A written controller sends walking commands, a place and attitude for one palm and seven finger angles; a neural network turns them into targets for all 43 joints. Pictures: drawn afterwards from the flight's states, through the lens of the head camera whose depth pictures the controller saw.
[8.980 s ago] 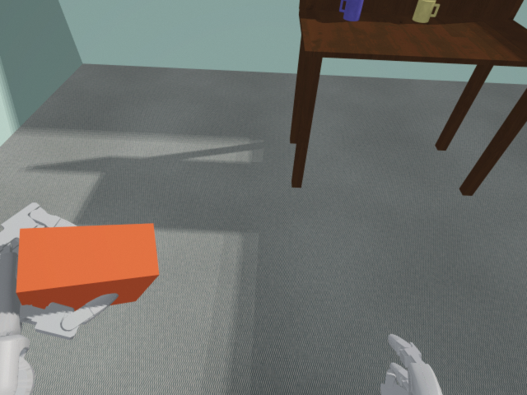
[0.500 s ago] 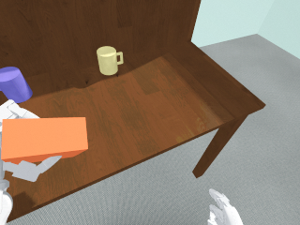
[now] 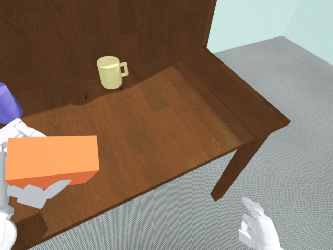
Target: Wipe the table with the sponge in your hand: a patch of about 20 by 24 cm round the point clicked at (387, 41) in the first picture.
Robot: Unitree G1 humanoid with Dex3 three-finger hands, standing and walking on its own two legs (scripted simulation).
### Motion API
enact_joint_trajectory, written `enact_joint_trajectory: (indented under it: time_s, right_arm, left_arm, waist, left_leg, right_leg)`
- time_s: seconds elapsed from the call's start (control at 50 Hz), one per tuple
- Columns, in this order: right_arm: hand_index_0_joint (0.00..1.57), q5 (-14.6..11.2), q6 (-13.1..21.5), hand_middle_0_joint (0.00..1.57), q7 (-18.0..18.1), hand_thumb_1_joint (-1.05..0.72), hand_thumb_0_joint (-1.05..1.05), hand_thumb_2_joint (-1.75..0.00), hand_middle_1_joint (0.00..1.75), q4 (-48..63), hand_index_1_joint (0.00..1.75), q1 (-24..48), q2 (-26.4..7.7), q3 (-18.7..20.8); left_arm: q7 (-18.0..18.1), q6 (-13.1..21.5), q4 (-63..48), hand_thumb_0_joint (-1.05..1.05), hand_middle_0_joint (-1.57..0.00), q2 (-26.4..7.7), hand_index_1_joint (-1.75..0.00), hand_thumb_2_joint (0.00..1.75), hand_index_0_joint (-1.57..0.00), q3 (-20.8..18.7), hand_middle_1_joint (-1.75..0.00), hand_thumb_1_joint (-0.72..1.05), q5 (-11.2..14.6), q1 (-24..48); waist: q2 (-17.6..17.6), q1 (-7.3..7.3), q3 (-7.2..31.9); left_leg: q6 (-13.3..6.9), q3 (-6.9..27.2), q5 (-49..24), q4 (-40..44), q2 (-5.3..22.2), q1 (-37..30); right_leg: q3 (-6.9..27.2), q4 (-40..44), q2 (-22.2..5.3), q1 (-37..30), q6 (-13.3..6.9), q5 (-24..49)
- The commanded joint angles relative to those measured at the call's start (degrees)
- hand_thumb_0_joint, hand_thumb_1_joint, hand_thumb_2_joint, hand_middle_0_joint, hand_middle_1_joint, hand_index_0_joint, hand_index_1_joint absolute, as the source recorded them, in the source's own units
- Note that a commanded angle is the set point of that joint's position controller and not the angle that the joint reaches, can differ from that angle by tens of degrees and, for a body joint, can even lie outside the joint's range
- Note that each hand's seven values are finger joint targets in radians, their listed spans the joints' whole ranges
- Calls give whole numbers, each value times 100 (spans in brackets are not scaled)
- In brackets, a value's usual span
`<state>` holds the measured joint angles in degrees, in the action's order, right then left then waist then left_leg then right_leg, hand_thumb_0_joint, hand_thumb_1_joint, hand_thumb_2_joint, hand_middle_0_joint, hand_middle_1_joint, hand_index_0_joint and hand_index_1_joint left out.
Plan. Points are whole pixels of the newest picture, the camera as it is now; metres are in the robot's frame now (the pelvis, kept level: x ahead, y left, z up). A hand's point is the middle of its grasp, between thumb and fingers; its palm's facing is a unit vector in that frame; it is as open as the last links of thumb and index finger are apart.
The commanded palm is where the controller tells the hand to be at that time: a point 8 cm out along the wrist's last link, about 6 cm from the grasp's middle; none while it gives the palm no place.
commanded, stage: come to a stop and stand still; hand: left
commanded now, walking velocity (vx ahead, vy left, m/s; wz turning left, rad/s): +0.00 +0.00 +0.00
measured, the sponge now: (67, 164) +0.23 +0.21 +0.14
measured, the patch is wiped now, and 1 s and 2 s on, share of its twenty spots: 0.00 0.00 0.00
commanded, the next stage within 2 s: look again from close up in 0.24 s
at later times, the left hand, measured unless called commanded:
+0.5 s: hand (36, 167) +0.21 +0.25 +0.15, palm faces +0.38 -0.85 -0.36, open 9.7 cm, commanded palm +0.16 +0.28 +0.17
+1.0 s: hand (27, 177) +0.19 +0.25 +0.16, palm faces +0.38 -0.83 -0.40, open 9.7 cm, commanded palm +0.13 +0.28 +0.17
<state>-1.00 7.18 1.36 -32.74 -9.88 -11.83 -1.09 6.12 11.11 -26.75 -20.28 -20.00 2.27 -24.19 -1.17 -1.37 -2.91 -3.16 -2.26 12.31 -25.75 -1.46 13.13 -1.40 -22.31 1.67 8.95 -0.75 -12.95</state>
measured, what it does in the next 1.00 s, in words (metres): stands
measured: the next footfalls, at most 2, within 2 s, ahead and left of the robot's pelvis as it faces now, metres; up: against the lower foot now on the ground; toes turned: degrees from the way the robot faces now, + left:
none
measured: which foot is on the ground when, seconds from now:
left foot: down 0.00-1.00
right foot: down 0.00-1.00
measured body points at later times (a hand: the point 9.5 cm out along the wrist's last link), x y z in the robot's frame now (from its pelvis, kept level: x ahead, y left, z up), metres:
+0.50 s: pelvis +0.00 +0.00 +0.00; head +0.02 +0.02 +0.45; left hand +0.19 +0.29 +0.17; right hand +0.18 -0.22 -0.07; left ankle +0.02 +0.08 -0.74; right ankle -0.01 -0.11 -0.74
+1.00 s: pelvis -0.02 +0.00 +0.00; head +0.01 +0.01 +0.45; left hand +0.17 +0.29 +0.18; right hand +0.17 -0.21 -0.08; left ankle +0.02 +0.08 -0.74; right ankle -0.01 -0.11 -0.74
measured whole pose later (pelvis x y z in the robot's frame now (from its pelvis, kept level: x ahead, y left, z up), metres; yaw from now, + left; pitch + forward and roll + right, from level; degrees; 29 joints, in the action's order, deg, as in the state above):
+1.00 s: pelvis -0.02 +0.00 +0.00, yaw +2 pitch +1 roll -1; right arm -0.7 6.7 2.4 -32.2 -10.5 -10.5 -1.8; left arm 6.5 11.3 -29.0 -21.9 -20.7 3.2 -26.0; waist -0.8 -0.8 -3.8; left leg -3.3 -0.9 8.9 -23.7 -2.7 15.4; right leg -2.9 -23.0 0.5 11.9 -0.6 -11.6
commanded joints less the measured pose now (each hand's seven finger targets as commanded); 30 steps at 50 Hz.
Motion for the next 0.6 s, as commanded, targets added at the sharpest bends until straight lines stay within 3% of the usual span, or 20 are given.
enact_joint_trajectory:
  time_s: [0.0,0.02,0.1,0.12,0.2,0.22,0.3,0.32,0.4,0.42,0.5,0.52,0.58]
  right_arm:
    - [20,-28,266,20,114,-90,0,-90,30,862,30,532,-642,268]
    - [20,13,219,20,106,-90,0,-90,30,869,30,436,-632,239]
    - [20,-31,228,20,137,-90,0,-90,30,865,30,532,-652,272]
    - [20,15,196,20,133,-90,0,-90,30,873,30,454,-637,237]
    - [20,-25,226,20,162,-90,0,-90,30,856,30,542,-652,270]
    - [20,18,189,20,150,-90,0,-90,30,866,30,455,-630,237]
    - [20,-26,213,20,170,-90,0,-90,30,853,30,536,-656,272]
    - [20,10,182,20,159,-90,0,-90,30,860,30,448,-645,246]
    - [20,-28,217,20,184,-90,0,-90,30,855,30,519,-649,280]
    - [20,18,181,20,174,-90,0,-90,30,862,30,426,-641,240]
    - [20,-25,211,20,192,-90,0,-90,30,865,30,501,-642,272]
    - [20,15,178,20,179,-90,0,-90,30,858,30,409,-652,241]
    - [20,0,201,20,190,-90,0,-90,30,885,30,385,-668,297]
  left_arm:
    - [139,294,-1224,0,-120,-1103,-160,130,-120,-798,-160,10,65,256]
    - [96,280,-1040,0,-120,-794,-160,130,-120,-524,-160,10,118,136]
    - [140,247,-1206,0,-120,-1069,-160,130,-120,-734,-160,10,83,317]
    - [100,242,-1029,0,-120,-815,-160,130,-120,-505,-160,10,131,204]
    - [149,224,-1202,0,-120,-1135,-160,130,-120,-770,-160,10,84,284]
    - [106,234,-1137,0,-120,-832,-160,130,-120,-502,-160,10,130,225]
    - [141,199,-1226,0,-120,-1083,-160,130,-120,-727,-160,10,94,259]
    - [102,212,-1128,0,-120,-816,-160,130,-120,-481,-160,10,134,209]
    - [139,204,-1254,0,-120,-1087,-160,130,-120,-717,-160,10,83,244]
    - [101,220,-1158,0,-120,-847,-160,130,-120,-499,-160,10,128,184]
    - [127,196,-1199,0,-120,-1068,-160,130,-120,-704,-160,10,87,202]
    - [83,211,-1128,0,-120,-782,-160,130,-120,-429,-160,10,122,216]
    - [96,220,-1237,0,-120,-968,-160,130,-120,-563,-160,10,84,345]
  waist:
    - [399,17,1103]
    - [289,39,999]
    - [400,39,979]
    - [289,44,913]
    - [407,31,976]
    - [289,49,973]
    - [420,43,1006]
    - [339,55,941]
    - [481,44,972]
    - [376,54,929]
    - [434,49,933]
    - [420,69,860]
    - [456,63,894]
  left_leg:
    - [241,557,-1340,279,587,-491]
    - [210,596,-1186,334,577,-365]
    - [217,587,-986,371,571,-380]
    - [183,619,-889,413,568,-292]
    - [190,614,-825,422,573,-366]
    - [164,643,-854,454,571,-325]
    - [194,609,-912,422,579,-365]
    - [175,662,-852,489,574,-279]
    - [194,649,-784,513,608,-338]
    - [173,711,-725,586,610,-240]
    - [211,688,-740,589,637,-316]
    - [202,734,-646,672,628,-203]
    - [215,792,-594,695,673,-200]
  right_leg:
    - [554,192,-537,-236,-78,1549]
    - [488,264,-533,-261,-77,1438]
    - [561,293,-548,-202,-76,1299]
    - [494,351,-536,-220,-67,1207]
    - [571,345,-551,-193,-72,1184]
    - [469,360,-536,-263,-68,1181]
    - [538,331,-546,-246,-61,1248]
    - [445,357,-523,-274,-63,1144]
    - [484,318,-531,-247,-61,1123]
    - [398,351,-500,-290,-55,1039]
    - [445,321,-515,-237,-54,1060]
    - [361,340,-479,-260,-55,946]
    - [422,311,-503,-317,-73,937]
